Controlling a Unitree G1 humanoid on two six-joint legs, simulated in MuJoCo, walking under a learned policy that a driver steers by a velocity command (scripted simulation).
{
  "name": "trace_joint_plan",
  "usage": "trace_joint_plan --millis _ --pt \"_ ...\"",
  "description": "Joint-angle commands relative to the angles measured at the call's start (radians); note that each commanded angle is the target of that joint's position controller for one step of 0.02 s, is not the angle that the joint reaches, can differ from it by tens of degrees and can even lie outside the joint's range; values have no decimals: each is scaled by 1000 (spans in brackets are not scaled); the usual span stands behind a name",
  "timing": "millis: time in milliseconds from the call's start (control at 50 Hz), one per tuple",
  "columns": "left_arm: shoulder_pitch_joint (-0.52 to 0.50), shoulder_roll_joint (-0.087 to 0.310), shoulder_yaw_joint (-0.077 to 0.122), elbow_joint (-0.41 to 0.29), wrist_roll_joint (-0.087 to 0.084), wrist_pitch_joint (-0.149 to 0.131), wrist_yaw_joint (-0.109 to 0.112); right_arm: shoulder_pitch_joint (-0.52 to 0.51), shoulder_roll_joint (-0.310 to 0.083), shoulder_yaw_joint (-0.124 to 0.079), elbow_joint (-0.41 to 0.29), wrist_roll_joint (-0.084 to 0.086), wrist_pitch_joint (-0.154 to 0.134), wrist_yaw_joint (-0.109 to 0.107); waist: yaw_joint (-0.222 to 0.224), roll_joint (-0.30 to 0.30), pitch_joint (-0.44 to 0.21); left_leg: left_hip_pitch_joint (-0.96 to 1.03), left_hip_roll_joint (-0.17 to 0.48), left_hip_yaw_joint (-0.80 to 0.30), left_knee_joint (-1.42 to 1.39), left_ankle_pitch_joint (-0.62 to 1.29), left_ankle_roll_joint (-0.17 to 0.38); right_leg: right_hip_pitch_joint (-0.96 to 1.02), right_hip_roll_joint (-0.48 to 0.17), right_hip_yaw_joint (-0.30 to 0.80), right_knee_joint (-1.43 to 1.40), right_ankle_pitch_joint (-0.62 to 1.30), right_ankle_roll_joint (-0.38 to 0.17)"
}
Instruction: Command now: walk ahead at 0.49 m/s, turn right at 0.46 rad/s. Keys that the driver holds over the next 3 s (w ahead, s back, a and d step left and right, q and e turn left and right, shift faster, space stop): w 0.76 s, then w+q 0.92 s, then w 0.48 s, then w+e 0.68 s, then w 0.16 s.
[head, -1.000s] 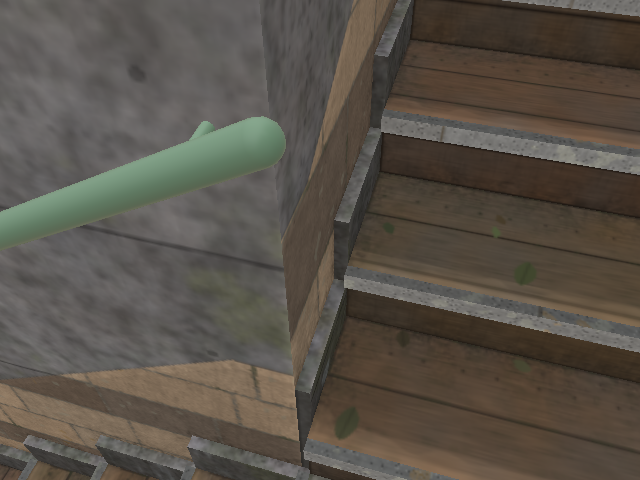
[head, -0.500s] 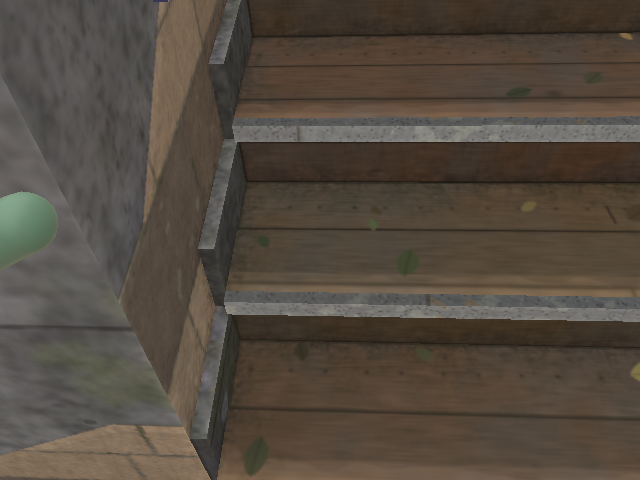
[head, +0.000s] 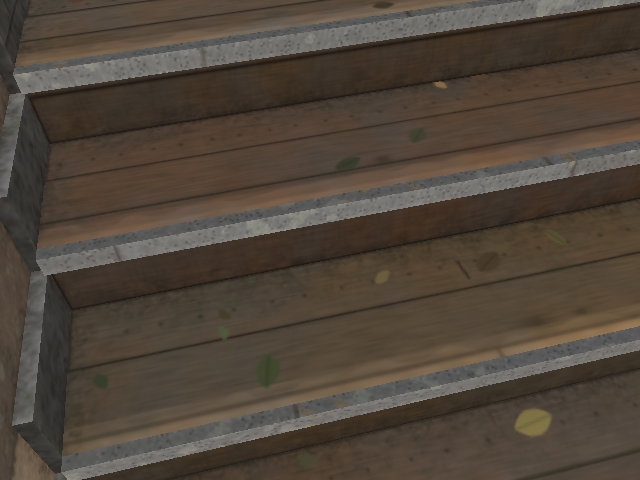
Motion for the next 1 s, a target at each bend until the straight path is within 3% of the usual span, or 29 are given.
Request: trace_joint_plan --millis 20,100,140,160,200,220,240,260,280,320,340,360,420,440,460,500,560,580,660,740,780,800,820,880,900,920,940,960,1000 --pt "251 108 20 52 -3 11 -1 -153 25 12 -158 2 -33 10 42 -31 161 -708 58 -19 426 -148 7 398 -402 321 -69 458 -161" --pt "205 91 12 103 -11 19 1 -182 83 65 -267 12 -51 8 -10 -81 224 -740 81 32 555 -176 26 172 -352 234 -121 389 -71" --pt "170 56 2 122 -46 34 11 -351 87 89 -419 -14 -51 4 -11 -54 208 -589 111 100 238 -170 35 -8 -272 128 -178 519 6" --pt "75 43 2 95 -54 43 23 -366 91 99 -466 -61 -57 4 -62 -12 103 -50 108 102 -128 19 77 -309 -204 34 -230 821 37" --pt "198 174 40 102 -43 5 9 -189 34 43 -427 -60 -51 -4 -118 -169 -232 684 -46 191 -305 124 79 -320 -238 134 -147 1632 -47" --pt "91 285 72 100 -32 -6 1 101 -118 -22 -343 -40 -38 -9 -280 -288 -338 715 -33 71 -490 83 103 -70 -279 139 48 1918 -36" --pt "31 257 73 95 -13 -25 -2 330 -219 -65 -213 -45 -20 -10 -339 -204 -367 812 5 -127 -687 89 151 -34 -253 161 317 1754 -25" --pt "149 60 47 88 7 -48 -23 450 -349 -90 -100 -65 -10 -11 -183 439 -358 937 324 -699 -996 572 361 -223 42 175 783 247 63" --pt "257 68 48 124 6 -70 -69 473 -273 -86 -84 -62 6 -26 -178 432 -476 985 407 -1136 -1268 374 442 -345 99 278 1109 42 101" --pt "48 2 37 24 -9 -34 -79 212 -96 -79 -57 25 6 -31 -72 96 -16 606 336 -854 -1253 -262 315 -570 -34 53 1194 131 100" --pt "-26 -38 22 -2 13 -5 -75 151 -27 -71 -28 16 3 -28 -34 -57 103 394 313 -698 -1210 -348 260 -573 -83 28 1181 193 73" --pt "-58 -97 10 -49 90 4 -79 72 4 -53 34 22 30 -52 41 -177 190 190 283 -588 -1144 -343 215 -577 -98 -20 1204 274 58" --pt "-34 -212 -28 -86 51 24 -60 220 26 -61 170 -11 -9 -30 66 -9 151 320 221 -301 -1239 -127 153 -806 -81 -16 1436 197 27" --pt "-52 -80 -43 -50 13 16 -97 125 124 -14 113 -40 -31 16 4 334 75 400 120 -228 -1245 -5 175 -1032 -89 66 1517 323 -116" --pt "-37 -40 -32 -45 19 12 -106 146 153 -1 150 -59 -31 37 27 232 66 436 129 -200 -1269 87 214 -1103 -77 18 1607 309 -137" --pt "-39 -9 -37 -75 5 19 -123 89 69 -4 158 -87 -16 58 74 35 -2 354 130 -67 -1295 122 182 -1031 -139 -107 1405 401 -105" --pt "-121 -2 -40 -53 16 31 -140 208 14 -1 197 -94 -9 55 0 70 11 382 213 -121 -1365 98 221 -1098 -236 -182 1459 368 -10" --pt "-177 -145 -35 -64 33 27 -85 351 -97 -85 208 46 -25 1 32 -184 77 421 257 -178 -1310 21 186 -1023 -242 -200 1347 317 50" --pt "-402 -154 -32 -146 15 -5 -25 437 -48 -90 207 0 -33 -27 -66 90 190 787 341 -308 -1427 -72 274 -1491 -272 -199 1646 45 56" --pt "-586 -120 -23 -306 83 -31 -23 468 10 -88 213 -14 -42 -49 -76 66 237 910 293 -189 -1524 135 240 -1538 -328 -249 1422 -119 61" --pt "-629 -171 -40 -370 73 -31 -63 504 15 -85 222 -15 -1 -82 -90 98 214 937 278 -161 -1593 346 245 -1438 -341 -251 1294 -140 35" --pt "-719 -178 -103 -335 60 39 -118 455 91 -28 269 -86 14 40 -106 111 -162 858 282 -134 -1629 252 257 -1109 -290 -274 875 -119 -74" --pt "-770 -181 -101 -354 41 65 -143 496 44 -37 271 -82 22 111 -112 144 -56 681 313 -156 -1689 411 291 -936 -235 -281 891 -273 -62" --pt "-367 -38 -56 -213 -6 20 -159 271 -224 -73 176 -31 -37 136 129 169 -215 833 279 24 -1385 1786 252 -420 -74 -431 671 105 -13" --pt "-239 21 -44 -166 -10 25 -133 274 -242 -86 201 -31 -55 153 181 169 -261 616 236 -16 -1179 1797 188 -148 -96 -273 574 162 -34" --pt "25 62 -37 -69 -4 25 -123 407 -106 -46 219 -88 -61 176 209 -113 -501 194 149 -79 -827 1208 158 410 -298 125 473 398 -174" --pt "343 139 2 39 44 51 -115 472 -64 -46 260 -74 -25 203 253 -249 -660 178 -3 -197 -439 435 170 494 -489 557 152 417 -264" --pt "357 203 41 113 55 20 -103 401 -65 -72 283 -28 -5 201 235 -229 -399 46 -26 -306 65 517 171 231 -521 630 32 204 -229" --pt "105 117 16 147 12 -26 -91 260 42 -47 247 -35 -30 138 100 -207 -154 -187 -25 -299 473 484 187 -19 -499 429 58 80 -183"
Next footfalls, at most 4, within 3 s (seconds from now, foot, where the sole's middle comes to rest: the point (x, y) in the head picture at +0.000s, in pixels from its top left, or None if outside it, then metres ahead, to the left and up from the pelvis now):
0.24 left None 0.32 0.14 -0.60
0.88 right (446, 329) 0.67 -0.16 -0.43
1.40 left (297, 159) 0.94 0.10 -0.26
1.88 right None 1.25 -0.03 -0.09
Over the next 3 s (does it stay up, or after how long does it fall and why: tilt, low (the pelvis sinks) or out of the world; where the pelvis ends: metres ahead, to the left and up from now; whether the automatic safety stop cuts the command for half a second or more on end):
stays up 1.60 0.19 0.86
